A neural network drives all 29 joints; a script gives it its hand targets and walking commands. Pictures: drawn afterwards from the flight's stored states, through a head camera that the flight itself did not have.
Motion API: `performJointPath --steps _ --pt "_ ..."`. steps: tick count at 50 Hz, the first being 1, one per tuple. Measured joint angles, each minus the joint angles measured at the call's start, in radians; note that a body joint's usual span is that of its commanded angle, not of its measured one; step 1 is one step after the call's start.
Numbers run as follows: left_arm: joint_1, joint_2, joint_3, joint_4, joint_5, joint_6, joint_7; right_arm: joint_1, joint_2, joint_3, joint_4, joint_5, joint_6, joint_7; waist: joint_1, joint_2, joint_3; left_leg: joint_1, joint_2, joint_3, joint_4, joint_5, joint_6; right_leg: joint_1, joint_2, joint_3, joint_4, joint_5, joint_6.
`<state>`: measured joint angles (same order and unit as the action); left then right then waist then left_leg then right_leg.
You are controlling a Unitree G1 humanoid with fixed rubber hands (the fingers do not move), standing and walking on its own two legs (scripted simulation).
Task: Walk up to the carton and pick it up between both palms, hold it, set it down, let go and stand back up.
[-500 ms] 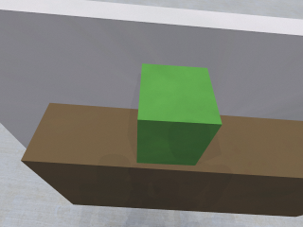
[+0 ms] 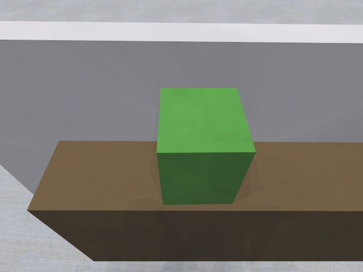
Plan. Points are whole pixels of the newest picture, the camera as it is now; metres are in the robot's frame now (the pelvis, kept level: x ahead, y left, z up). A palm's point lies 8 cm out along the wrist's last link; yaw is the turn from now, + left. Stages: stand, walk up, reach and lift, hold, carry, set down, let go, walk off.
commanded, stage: stand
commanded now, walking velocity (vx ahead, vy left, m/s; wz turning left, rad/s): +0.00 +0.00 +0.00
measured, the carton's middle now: (198, 148) +0.44 -0.02 -0.01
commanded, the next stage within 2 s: reach and lift in 0.22 s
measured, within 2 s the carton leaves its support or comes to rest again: neither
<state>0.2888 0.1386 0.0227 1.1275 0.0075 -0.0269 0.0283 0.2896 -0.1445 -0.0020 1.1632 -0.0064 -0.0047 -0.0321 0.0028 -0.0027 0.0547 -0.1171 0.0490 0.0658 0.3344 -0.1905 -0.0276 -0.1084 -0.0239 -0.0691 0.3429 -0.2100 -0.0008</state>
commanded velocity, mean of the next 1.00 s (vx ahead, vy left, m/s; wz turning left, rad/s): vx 0.00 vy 0.00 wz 0.00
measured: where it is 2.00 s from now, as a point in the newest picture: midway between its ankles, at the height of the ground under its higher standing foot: outside the picture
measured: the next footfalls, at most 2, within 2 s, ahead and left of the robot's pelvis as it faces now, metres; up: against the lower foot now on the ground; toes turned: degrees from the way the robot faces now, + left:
none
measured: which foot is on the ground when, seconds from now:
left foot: down 0.00-1.00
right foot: down 0.00-1.00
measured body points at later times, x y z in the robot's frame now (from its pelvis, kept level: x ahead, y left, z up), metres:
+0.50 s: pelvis -0.02 +0.01 -0.03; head +0.03 +0.01 +0.42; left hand +0.19 +0.21 -0.15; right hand +0.21 -0.21 -0.14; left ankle -0.01 +0.13 -0.75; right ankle -0.02 -0.12 -0.75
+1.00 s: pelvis -0.06 +0.00 -0.01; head -0.04 +0.01 +0.44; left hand +0.13 +0.21 -0.13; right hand +0.16 -0.22 -0.12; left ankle -0.01 +0.13 -0.75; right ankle -0.02 -0.12 -0.75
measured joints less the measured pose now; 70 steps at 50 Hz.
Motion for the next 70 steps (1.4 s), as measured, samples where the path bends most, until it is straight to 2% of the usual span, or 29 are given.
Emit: performJointPath --steps 11,12,15,18,20,22,24,25,28,30,35,40,47,62,70 --pt "0.019 -0.006 -0.003 0.029 0.001 0.000 0.002 0.007 0.018 0.003 0.011 -0.001 -0.005 -0.005 -0.004 -0.005 0.002 0.008 -0.003 0.004 0.002 -0.009 0.003 0.009 -0.003 0.004 -0.002 -0.004 0.006" --pt "0.019 -0.004 -0.004 0.011 -0.005 0.021 0.000 0.004 0.018 0.002 -0.005 0.004 0.012 -0.002 -0.005 -0.006 -0.006 -0.012 -0.004 0.002 0.017 -0.016 0.004 -0.011 -0.002 0.007 0.013 -0.011 0.006" --pt "-0.156 0.035 -0.006 -0.140 -0.066 0.233 0.003 -0.186 -0.018 -0.017 -0.111 0.047 0.212 0.006 -0.004 -0.010 -0.019 -0.215 -0.004 -0.006 0.200 -0.079 0.015 -0.215 -0.008 0.016 0.198 -0.068 -0.003" --pt "-0.434 0.088 -0.017 -0.196 -0.126 0.452 0.017 -0.460 -0.102 0.000 -0.149 0.114 0.421 0.012 0.004 -0.010 -0.068 -0.419 -0.003 -0.010 0.371 -0.109 0.019 -0.423 -0.017 0.021 0.380 -0.123 0.001" --pt "-0.549 0.097 -0.029 -0.198 -0.164 0.540 0.020 -0.576 -0.133 0.015 -0.178 0.157 0.500 0.014 0.009 -0.015 -0.117 -0.502 -0.005 -0.005 0.430 -0.141 0.017 -0.511 -0.022 0.029 0.443 -0.145 0.004" --pt "-0.581 0.076 -0.032 -0.204 -0.168 0.573 0.012 -0.629 -0.125 0.016 -0.197 0.173 0.528 0.024 0.015 -0.018 -0.149 -0.512 -0.007 -0.003 0.417 -0.112 0.017 -0.528 -0.020 0.037 0.441 -0.145 0.012" --pt "-0.554 0.040 -0.022 -0.204 -0.136 0.565 0.003 -0.628 -0.087 0.006 -0.172 0.153 0.518 0.038 0.019 -0.026 -0.165 -0.459 -0.012 0.002 0.346 -0.113 0.015 -0.480 -0.021 0.040 0.372 -0.121 0.010" --pt "-0.530 0.022 -0.014 -0.202 -0.113 0.554 0.001 -0.613 -0.067 0.001 -0.151 0.139 0.506 0.045 0.022 -0.028 -0.170 -0.424 -0.018 -0.005 0.299 -0.060 0.010 -0.443 -0.017 0.048 0.321 -0.055 0.016" --pt "-0.457 -0.008 0.007 -0.188 -0.060 0.495 -0.001 -0.557 -0.028 -0.024 -0.086 0.099 0.445 0.056 0.033 -0.014 -0.175 -0.336 -0.016 -0.019 0.191 -0.036 0.006 -0.344 -0.004 0.043 0.196 -0.045 0.013" --pt "-0.435 -0.003 0.012 -0.175 -0.059 0.458 0.005 -0.536 -0.022 -0.036 -0.060 0.088 0.401 0.054 0.032 -0.004 -0.166 -0.321 -0.015 -0.027 0.159 -0.039 0.007 -0.321 0.000 0.040 0.154 -0.035 0.011" --pt "-0.429 0.043 -0.005 -0.234 -0.117 0.380 0.017 -0.524 -0.046 -0.043 -0.136 0.106 0.314 0.035 0.024 0.007 -0.140 -0.378 -0.016 -0.038 0.188 -0.030 0.010 -0.372 -0.001 0.033 0.177 -0.022 0.010" --pt "-0.430 0.054 -0.049 -0.271 -0.155 0.362 0.023 -0.532 -0.087 -0.012 -0.158 0.145 0.291 0.034 0.024 0.006 -0.135 -0.368 -0.015 -0.038 0.183 -0.011 0.009 -0.364 0.001 0.034 0.175 -0.005 0.008" --pt "-0.358 0.021 -0.044 -0.309 -0.123 0.312 0.034 -0.442 -0.079 -0.004 -0.188 0.144 0.237 0.048 0.024 -0.014 -0.126 -0.299 -0.013 -0.047 0.161 0.009 0.006 -0.294 0.004 0.024 0.159 0.008 -0.001" --pt "-0.252 -0.039 -0.004 -0.317 -0.043 0.088 0.050 -0.290 -0.021 -0.026 -0.243 0.082 0.007 0.051 0.008 -0.013 -0.127 -0.288 -0.021 -0.052 0.207 -0.014 0.009 -0.289 -0.001 0.028 0.216 -0.008 -0.007" --pt "-0.269 -0.023 -0.029 -0.322 -0.074 0.026 0.066 -0.303 -0.063 -0.020 -0.236 0.104 -0.051 0.068 0.011 -0.005 -0.115 -0.305 -0.023 -0.052 0.255 -0.061 0.009 -0.310 0.000 0.035 0.265 -0.036 -0.009"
